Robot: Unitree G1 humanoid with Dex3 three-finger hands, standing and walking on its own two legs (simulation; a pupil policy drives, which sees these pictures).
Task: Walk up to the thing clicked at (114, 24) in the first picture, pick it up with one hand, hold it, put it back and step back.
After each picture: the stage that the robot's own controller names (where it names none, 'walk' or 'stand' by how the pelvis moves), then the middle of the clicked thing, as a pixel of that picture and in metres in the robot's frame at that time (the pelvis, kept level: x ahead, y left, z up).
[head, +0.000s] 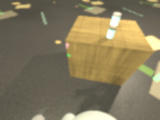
stand; (113, 26) +0.91 -0.18 +0.12
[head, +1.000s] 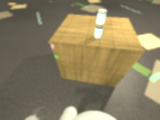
rise first; (99, 25) +0.83 -0.01 +0.15
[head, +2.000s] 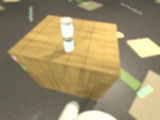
stand; (68, 37) +0.55 +0.24 +0.14
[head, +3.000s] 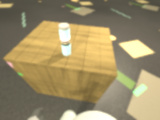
stand; (65, 41) +0.55 +0.23 +0.13
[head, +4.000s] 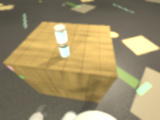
stand; (62, 43) +0.53 +0.23 +0.13
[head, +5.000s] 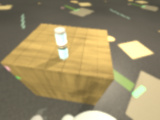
stand; (62, 45) +0.53 +0.24 +0.12
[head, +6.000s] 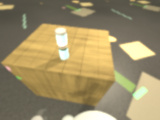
stand; (62, 45) +0.52 +0.24 +0.12
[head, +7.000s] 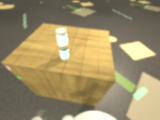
stand; (63, 45) +0.52 +0.24 +0.12
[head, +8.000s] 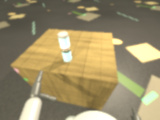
rise first; (65, 48) +0.52 +0.24 +0.12
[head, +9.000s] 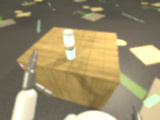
go down; (69, 46) +0.54 +0.23 +0.12
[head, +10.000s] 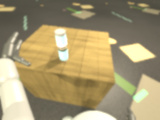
go down; (62, 46) +0.52 +0.23 +0.13
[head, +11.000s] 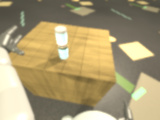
go down; (62, 44) +0.52 +0.22 +0.13
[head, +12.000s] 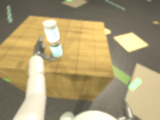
close in; (54, 41) +0.51 +0.24 +0.15
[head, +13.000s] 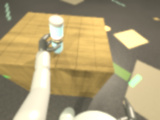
close; (57, 37) +0.51 +0.22 +0.16
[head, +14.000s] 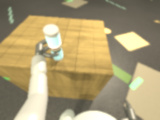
lift; (55, 46) +0.45 +0.22 +0.17
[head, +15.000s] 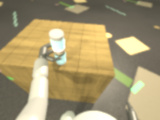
lift; (59, 50) +0.43 +0.20 +0.17
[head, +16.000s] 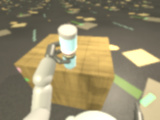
lift; (69, 51) +0.31 +0.13 +0.29
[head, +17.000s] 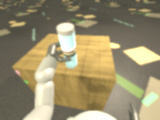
hold; (69, 50) +0.33 +0.13 +0.28
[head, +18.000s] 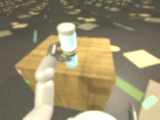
hold; (69, 49) +0.32 +0.13 +0.29
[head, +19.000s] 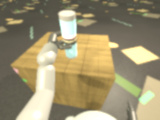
crouch; (69, 38) +0.39 +0.14 +0.31
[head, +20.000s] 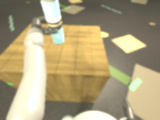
lower; (54, 23) +0.49 +0.19 +0.31
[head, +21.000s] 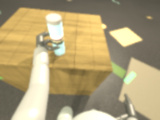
lower; (57, 38) +0.50 +0.19 +0.16
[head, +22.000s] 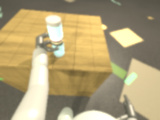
lower; (57, 40) +0.49 +0.19 +0.16
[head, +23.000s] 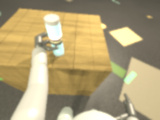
lower; (56, 39) +0.49 +0.20 +0.16
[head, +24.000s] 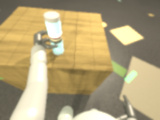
lower; (55, 37) +0.50 +0.20 +0.17
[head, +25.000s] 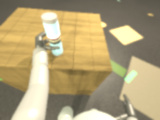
open; (54, 38) +0.50 +0.20 +0.16
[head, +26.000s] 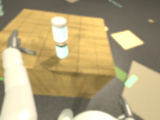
sink last; (61, 41) +0.48 +0.18 +0.16
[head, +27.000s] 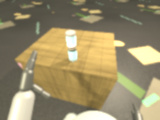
sink last; (72, 47) +0.53 +0.20 +0.14
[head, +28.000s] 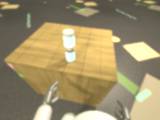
stand; (69, 47) +0.49 +0.19 +0.13
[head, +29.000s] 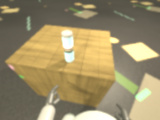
stand; (68, 48) +0.50 +0.20 +0.12
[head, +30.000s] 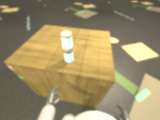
stand; (68, 48) +0.49 +0.21 +0.12
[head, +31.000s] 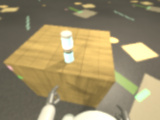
stand; (68, 48) +0.49 +0.20 +0.12
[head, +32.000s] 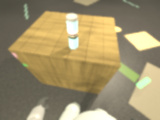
walk; (72, 34) +0.58 +0.17 +0.14
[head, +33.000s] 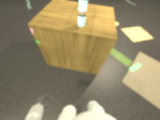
walk; (82, 12) +0.90 +0.13 +0.14
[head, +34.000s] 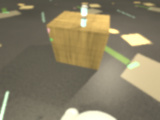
stand; (84, 16) +1.21 +0.22 +0.13
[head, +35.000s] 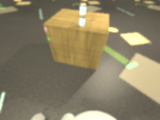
stand; (82, 15) +1.17 +0.18 +0.12
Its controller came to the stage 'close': yes
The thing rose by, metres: 0.20
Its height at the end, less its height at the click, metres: +0.00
